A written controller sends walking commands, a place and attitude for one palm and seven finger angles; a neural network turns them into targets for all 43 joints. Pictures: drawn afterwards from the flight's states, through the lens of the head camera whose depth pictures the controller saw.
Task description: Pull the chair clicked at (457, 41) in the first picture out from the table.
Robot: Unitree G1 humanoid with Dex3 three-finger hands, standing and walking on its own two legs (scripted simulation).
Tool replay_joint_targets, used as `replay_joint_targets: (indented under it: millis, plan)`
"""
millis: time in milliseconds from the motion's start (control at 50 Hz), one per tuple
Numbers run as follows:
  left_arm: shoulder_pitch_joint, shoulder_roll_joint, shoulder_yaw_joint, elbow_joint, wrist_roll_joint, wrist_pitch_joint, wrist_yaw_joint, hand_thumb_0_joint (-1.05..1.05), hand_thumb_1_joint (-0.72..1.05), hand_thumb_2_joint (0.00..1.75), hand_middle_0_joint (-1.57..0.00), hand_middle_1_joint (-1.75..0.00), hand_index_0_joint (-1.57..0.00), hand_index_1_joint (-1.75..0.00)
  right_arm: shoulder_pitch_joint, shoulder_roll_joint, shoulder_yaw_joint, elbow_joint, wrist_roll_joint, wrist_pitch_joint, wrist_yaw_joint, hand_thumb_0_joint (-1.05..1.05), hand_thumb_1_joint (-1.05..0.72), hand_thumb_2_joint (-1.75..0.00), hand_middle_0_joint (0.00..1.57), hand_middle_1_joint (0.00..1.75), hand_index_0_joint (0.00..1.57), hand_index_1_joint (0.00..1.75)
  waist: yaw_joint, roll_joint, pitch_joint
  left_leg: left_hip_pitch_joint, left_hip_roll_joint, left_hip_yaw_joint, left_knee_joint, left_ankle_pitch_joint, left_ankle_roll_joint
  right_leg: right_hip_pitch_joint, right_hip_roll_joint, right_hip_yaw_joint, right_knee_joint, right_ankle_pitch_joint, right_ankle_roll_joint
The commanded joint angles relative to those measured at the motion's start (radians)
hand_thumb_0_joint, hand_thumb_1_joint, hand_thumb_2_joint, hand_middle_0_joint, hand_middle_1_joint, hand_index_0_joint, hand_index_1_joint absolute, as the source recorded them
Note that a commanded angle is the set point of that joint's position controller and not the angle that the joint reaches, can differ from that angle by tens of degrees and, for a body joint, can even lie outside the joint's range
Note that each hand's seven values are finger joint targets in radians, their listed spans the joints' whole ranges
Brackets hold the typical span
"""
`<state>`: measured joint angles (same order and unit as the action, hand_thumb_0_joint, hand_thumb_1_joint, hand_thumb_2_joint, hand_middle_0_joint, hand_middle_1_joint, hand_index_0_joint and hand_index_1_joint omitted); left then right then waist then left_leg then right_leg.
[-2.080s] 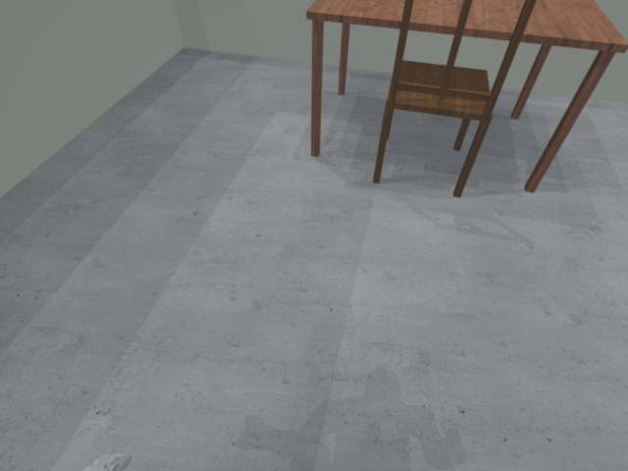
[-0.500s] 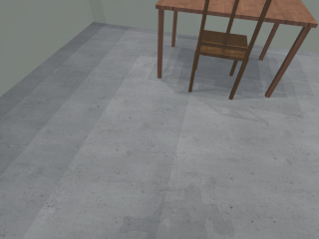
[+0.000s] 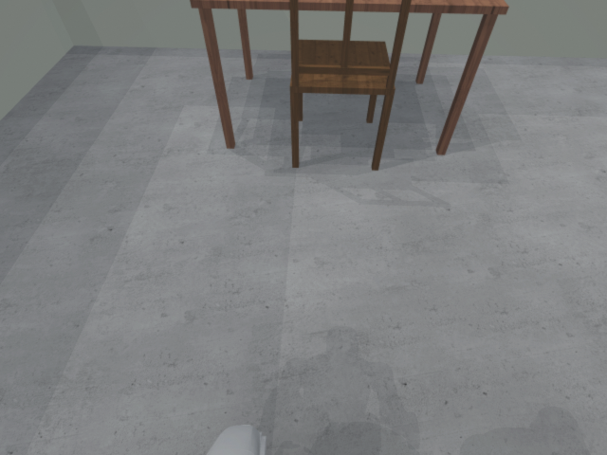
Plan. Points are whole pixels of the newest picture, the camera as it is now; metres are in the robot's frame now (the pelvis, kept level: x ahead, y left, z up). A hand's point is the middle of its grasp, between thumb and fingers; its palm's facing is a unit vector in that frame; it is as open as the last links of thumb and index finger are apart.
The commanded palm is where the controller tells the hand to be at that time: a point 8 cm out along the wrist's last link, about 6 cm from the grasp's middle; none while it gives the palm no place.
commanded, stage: walk to a spot facing it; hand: left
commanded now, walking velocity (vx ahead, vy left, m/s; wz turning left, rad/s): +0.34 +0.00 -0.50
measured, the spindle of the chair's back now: (348, 19) +1.50 -0.02 -0.07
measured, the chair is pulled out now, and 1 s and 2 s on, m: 0.00 0.00 0.00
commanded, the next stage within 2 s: turn to face it in 1.72 s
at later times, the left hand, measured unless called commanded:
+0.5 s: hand (172, 339) +0.31 +0.27 -0.17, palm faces -0.20 -0.96 -0.20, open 7.4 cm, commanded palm none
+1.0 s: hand (300, 233) +0.58 +0.07 -0.18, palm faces -0.48 -0.86 -0.15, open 7.3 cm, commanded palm none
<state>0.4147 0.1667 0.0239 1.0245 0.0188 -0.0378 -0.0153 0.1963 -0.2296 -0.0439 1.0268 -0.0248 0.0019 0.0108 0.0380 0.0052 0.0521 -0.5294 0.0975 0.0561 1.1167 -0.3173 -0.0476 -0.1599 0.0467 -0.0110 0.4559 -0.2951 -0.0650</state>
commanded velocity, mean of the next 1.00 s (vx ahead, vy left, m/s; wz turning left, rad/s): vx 0.35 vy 0.00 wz -0.42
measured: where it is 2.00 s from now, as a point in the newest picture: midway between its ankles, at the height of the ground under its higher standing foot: (381, 301)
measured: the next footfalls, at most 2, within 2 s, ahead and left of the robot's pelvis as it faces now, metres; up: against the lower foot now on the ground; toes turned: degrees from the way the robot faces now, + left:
left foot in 0.28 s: +0.27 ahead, +0.16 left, +0.00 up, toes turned -3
right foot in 0.88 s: +0.44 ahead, -0.13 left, +0.00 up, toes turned -36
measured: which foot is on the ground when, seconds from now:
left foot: up 0.00-0.26, down 0.28-0.86, up 0.88-1.00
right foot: down 0.00-0.30, up 0.32-0.86, down 0.88-1.00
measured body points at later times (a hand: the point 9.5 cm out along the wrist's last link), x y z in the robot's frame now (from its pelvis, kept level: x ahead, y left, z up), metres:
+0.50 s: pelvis +0.21 +0.08 +0.00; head +0.23 +0.11 +0.45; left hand +0.33 +0.33 -0.16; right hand +0.20 -0.16 -0.13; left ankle +0.23 +0.16 -0.74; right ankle +0.16 -0.05 -0.63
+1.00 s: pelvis +0.41 -0.03 -0.01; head +0.44 -0.04 +0.43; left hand +0.61 +0.11 -0.16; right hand +0.24 -0.18 -0.17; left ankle +0.36 +0.14 -0.62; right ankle +0.41 -0.10 -0.74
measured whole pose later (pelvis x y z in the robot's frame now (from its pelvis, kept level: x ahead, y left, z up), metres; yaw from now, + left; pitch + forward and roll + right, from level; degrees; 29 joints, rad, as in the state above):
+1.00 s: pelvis +0.41 -0.03 -0.01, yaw -30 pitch -1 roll +0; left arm 0.15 0.17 0.05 0.97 0.00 -0.05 -0.01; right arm 0.39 -0.12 -0.03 1.10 -0.01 -0.02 -0.01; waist -0.04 -0.02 0.08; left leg -0.36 0.13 0.10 1.32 -0.41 -0.03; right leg -0.32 0.04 -0.14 0.58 -0.26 -0.10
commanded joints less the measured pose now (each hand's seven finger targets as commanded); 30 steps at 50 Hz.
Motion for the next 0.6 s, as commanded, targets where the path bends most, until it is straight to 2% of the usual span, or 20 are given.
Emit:
replay_joint_targets:
  millis: [0, 20, 100, 160, 180, 200, 220, 240, 260, 280, 300, 320, 340, 360, 400, 420, 440, 480, 540, 580]
  plan:
    - [0.049, 0.193, 0.052, -0.032, 0.003, -0.034, 0.021, 0.00, 0.90, 0.90, -0.20, -0.30, -0.20, -0.30, -0.086, -0.056, -0.024, -0.123, 0.005, -0.032, 0.007, 0.00, -0.90, -0.90, 0.20, 0.30, 0.20, 0.30, -0.018, -0.076, 0.011, -0.158, 0.027, -0.019, -0.044, 0.120, -0.024, 0.058, -0.249, 0.288, -0.236, 0.240, -0.117]
    - [0.052, 0.192, 0.054, -0.031, 0.004, -0.035, 0.022, 0.00, 0.90, 0.90, -0.20, -0.30, -0.20, -0.30, -0.094, -0.055, -0.025, -0.134, 0.005, -0.034, 0.008, 0.00, -0.90, -0.90, 0.20, 0.30, 0.20, 0.30, -0.017, -0.087, 0.005, -0.170, 0.027, -0.019, -0.067, 0.134, -0.026, 0.078, -0.244, 0.277, -0.233, 0.250, -0.117]
    - [0.075, 0.185, 0.055, -0.016, 0.009, -0.033, 0.029, 0.00, 0.90, 0.90, -0.20, -0.30, -0.20, -0.30, -0.192, -0.039, -0.021, -0.183, 0.009, -0.045, 0.013, 0.00, -0.90, -0.90, 0.20, 0.30, 0.20, 0.30, 0.016, -0.129, 0.023, -0.172, 0.017, -0.001, -0.225, 0.132, -0.023, 0.125, -0.240, 0.278, -0.208, 0.326, -0.115]
    - [0.065, 0.181, 0.056, -0.020, 0.013, -0.026, 0.036, 0.00, 0.90, 0.90, -0.20, -0.30, -0.20, -0.30, -0.221, -0.026, -0.014, -0.203, 0.011, -0.059, 0.012, 0.00, -0.90, -0.90, 0.20, 0.30, 0.20, 0.30, 0.025, -0.162, 0.021, -0.038, -0.016, 0.016, -0.400, 0.097, -0.001, 0.106, -0.232, 0.281, -0.155, 0.436, -0.096]
    - [0.053, 0.187, 0.060, -0.026, 0.013, -0.024, 0.037, 0.00, 0.90, 0.90, -0.20, -0.30, -0.20, -0.30, -0.202, -0.031, -0.016, -0.200, 0.014, -0.064, 0.009, 0.00, -0.90, -0.90, 0.20, 0.30, 0.20, 0.30, 0.019, -0.167, 0.012, 0.042, -0.028, 0.017, -0.443, 0.079, 0.010, 0.078, -0.239, 0.293, -0.130, 0.470, -0.095]
    - [0.025, 0.199, 0.065, -0.029, 0.012, -0.024, 0.035, 0.00, 0.90, 0.90, -0.20, -0.30, -0.20, -0.30, -0.137, -0.045, -0.021, -0.182, 0.014, -0.070, 0.003, 0.00, -0.90, -0.90, 0.20, 0.30, 0.20, 0.30, -0.018, -0.145, -0.017, 0.144, -0.051, 0.037, -0.511, 0.080, 0.014, 0.060, -0.223, 0.276, -0.070, 0.511, -0.083]
    - [-0.002, 0.202, 0.071, -0.038, 0.005, -0.024, 0.035, 0.00, 0.90, 0.90, -0.20, -0.30, -0.20, -0.30, -0.015, -0.066, -0.027, -0.142, 0.011, -0.075, -0.008, 0.00, -0.90, -0.90, 0.20, 0.30, 0.20, 0.30, -0.074, -0.119, -0.064, 0.333, -0.067, 0.039, -0.603, 0.145, 0.026, -0.008, -0.178, 0.244, 0.046, 0.552, -0.058]
    - [-0.009, 0.183, 0.072, -0.048, -0.002, -0.025, 0.029, 0.00, 0.90, 0.90, -0.20, -0.30, -0.20, -0.30, 0.152, -0.132, -0.042, -0.093, 0.006, -0.080, -0.024, 0.00, -0.90, -0.90, 0.20, 0.30, 0.20, 0.30, -0.140, -0.047, -0.169, 0.597, -0.002, -0.011, -0.633, 0.184, 0.044, -0.112, -0.125, 0.201, 0.240, 0.467, -0.026]
    - [0.045, 0.120, 0.070, -0.058, -0.017, -0.021, 0.015, 0.00, 0.90, 0.90, -0.20, -0.30, -0.20, -0.30, 0.282, -0.265, -0.073, -0.063, -0.010, -0.085, -0.032, 0.00, -0.90, -0.90, 0.20, 0.30, 0.20, 0.30, -0.163, 0.251, -0.310, 0.842, 0.316, -0.386, -0.653, 0.225, 0.137, -0.348, 0.015, 0.061, 0.582, -0.021, 0.033]
    - [0.016, 0.110, 0.062, -0.077, -0.012, -0.026, 0.012, 0.00, 0.90, 0.90, -0.20, -0.30, -0.20, -0.30, 0.318, -0.275, -0.064, -0.055, -0.001, -0.073, -0.031, 0.00, -0.90, -0.90, 0.20, 0.30, 0.20, 0.30, -0.155, 0.297, -0.301, 0.783, 0.440, -0.578, -0.799, 0.187, 0.197, -0.446, 0.022, 0.076, 0.806, -0.288, 0.039]
    - [-0.030, 0.132, 0.066, -0.092, -0.005, -0.020, 0.010, 0.00, 0.90, 0.90, -0.20, -0.30, -0.20, -0.30, 0.223, -0.233, -0.056, -0.083, 0.002, -0.065, -0.025, 0.00, -0.90, -0.90, 0.20, 0.30, 0.20, 0.30, -0.124, 0.182, -0.169, 0.609, 0.439, -0.537, -0.855, -0.017, 0.228, -0.467, -0.059, 0.086, 0.877, -0.252, 0.033]
    - [-0.089, 0.115, 0.067, -0.093, 0.004, -0.013, 0.006, 0.00, 0.90, 0.90, -0.20, -0.30, -0.20, -0.30, 0.150, -0.157, -0.041, -0.093, 0.001, -0.074, -0.028, 0.00, -0.90, -0.90, 0.20, 0.30, 0.20, 0.30, -0.104, 0.159, -0.062, 0.474, 0.386, -0.452, -0.892, -0.057, 0.192, -0.497, -0.086, 0.072, 0.911, -0.155, 0.042]
    - [-0.105, 0.111, 0.072, -0.089, 0.013, -0.004, -0.006, 0.00, 0.90, 0.90, -0.20, -0.30, -0.20, -0.30, 0.096, -0.103, -0.024, -0.100, 0.001, -0.080, -0.029, 0.00, -0.90, -0.90, 0.20, 0.30, 0.20, 0.30, -0.070, 0.156, 0.014, 0.368, 0.329, -0.346, -0.909, -0.057, 0.154, -0.482, -0.119, 0.066, 0.898, -0.077, 0.048]
    - [-0.097, 0.102, 0.074, -0.084, 0.017, 0.011, -0.015, 0.00, 0.90, 0.90, -0.20, -0.30, -0.20, -0.30, 0.078, -0.066, -0.011, -0.099, 0.000, -0.084, -0.029, 0.00, -0.90, -0.90, 0.20, 0.30, 0.20, 0.30, -0.045, 0.148, 0.050, 0.288, 0.287, -0.249, -0.922, -0.030, 0.122, -0.443, -0.134, 0.056, 0.874, -0.032, 0.052]
    - [-0.050, 0.066, 0.068, -0.068, 0.018, 0.036, -0.021, 0.00, 0.90, 0.90, -0.20, -0.30, -0.20, -0.30, 0.070, -0.038, -0.008, -0.081, 0.005, -0.095, -0.033, 0.00, -0.90, -0.90, 0.20, 0.30, 0.20, 0.30, -0.002, 0.154, 0.037, 0.246, 0.225, -0.085, -0.913, 0.079, 0.081, -0.402, -0.133, 0.036, 0.848, 0.053, 0.063]
    - [-0.052, 0.061, 0.071, -0.071, 0.019, 0.046, -0.022, 0.00, 0.90, 0.90, -0.20, -0.30, -0.20, -0.30, 0.083, -0.037, -0.009, -0.079, 0.005, -0.099, -0.035, 0.00, -0.90, -0.90, 0.20, 0.30, 0.20, 0.30, -0.002, 0.147, 0.027, 0.244, 0.216, -0.042, -0.924, 0.096, 0.084, -0.412, -0.134, 0.035, 0.849, 0.083, 0.068]
    - [-0.059, 0.062, 0.073, -0.076, 0.018, 0.053, -0.023, 0.00, 0.90, 0.90, -0.20, -0.30, -0.20, -0.30, 0.091, -0.037, -0.009, -0.074, 0.007, -0.102, -0.038, 0.00, -0.90, -0.90, 0.20, 0.30, 0.20, 0.30, 0.003, 0.133, 0.020, 0.270, 0.216, -0.023, -0.935, 0.106, 0.086, -0.443, -0.140, 0.039, 0.846, 0.114, 0.073]
    - [-0.106, 0.061, 0.075, -0.092, 0.022, 0.062, -0.024, 0.00, 0.90, 0.90, -0.20, -0.30, -0.20, -0.30, 0.131, -0.026, -0.014, -0.059, 0.008, -0.105, -0.040, 0.00, -0.90, -0.90, 0.20, 0.30, 0.20, 0.30, -0.008, 0.103, 0.033, 0.320, 0.215, 0.012, -0.945, 0.146, 0.085, -0.516, -0.148, 0.035, 0.833, 0.164, 0.082]
    - [-0.175, 0.056, 0.071, -0.114, 0.022, 0.064, -0.026, 0.00, 0.90, 0.90, -0.20, -0.30, -0.20, -0.30, 0.194, -0.036, -0.012, -0.030, 0.010, -0.109, -0.043, 0.00, -0.90, -0.90, 0.20, 0.30, 0.20, 0.30, -0.021, 0.059, 0.035, 0.432, 0.219, 0.053, -0.929, 0.299, 0.075, -0.608, -0.153, 0.021, 0.780, 0.198, 0.092]
    - [-0.240, 0.057, 0.064, -0.134, 0.020, 0.062, -0.030, 0.00, 0.90, 0.90, -0.20, -0.30, -0.20, -0.30, 0.232, -0.049, -0.014, -0.015, 0.008, -0.108, -0.043, 0.00, -0.90, -0.90, 0.20, 0.30, 0.20, 0.30, -0.041, 0.057, 0.044, 0.502, 0.232, 0.075, -0.917, 0.363, 0.105, -0.642, -0.162, -0.003, 0.688, 0.189, 0.094]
